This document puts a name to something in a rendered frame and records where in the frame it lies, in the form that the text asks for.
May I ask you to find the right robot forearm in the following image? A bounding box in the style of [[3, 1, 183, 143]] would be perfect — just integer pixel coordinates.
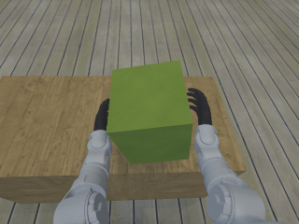
[[193, 124, 266, 216]]

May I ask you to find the carton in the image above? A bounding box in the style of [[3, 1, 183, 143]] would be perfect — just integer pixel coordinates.
[[107, 60, 193, 164]]

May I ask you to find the robot right upper arm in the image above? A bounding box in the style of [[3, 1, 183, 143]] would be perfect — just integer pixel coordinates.
[[207, 183, 286, 224]]

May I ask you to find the pedestal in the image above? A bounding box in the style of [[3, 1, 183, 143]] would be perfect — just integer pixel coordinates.
[[0, 76, 247, 204]]

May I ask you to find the robot left hand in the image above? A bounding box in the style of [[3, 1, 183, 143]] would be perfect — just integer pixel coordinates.
[[93, 98, 109, 131]]

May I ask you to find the robot right hand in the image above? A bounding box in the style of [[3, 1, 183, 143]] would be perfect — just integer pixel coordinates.
[[187, 88, 212, 125]]

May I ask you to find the left robot forearm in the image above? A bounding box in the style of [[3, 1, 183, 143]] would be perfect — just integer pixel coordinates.
[[53, 130, 112, 224]]

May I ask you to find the robot left upper arm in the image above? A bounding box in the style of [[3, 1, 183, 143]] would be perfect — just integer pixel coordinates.
[[53, 190, 110, 224]]

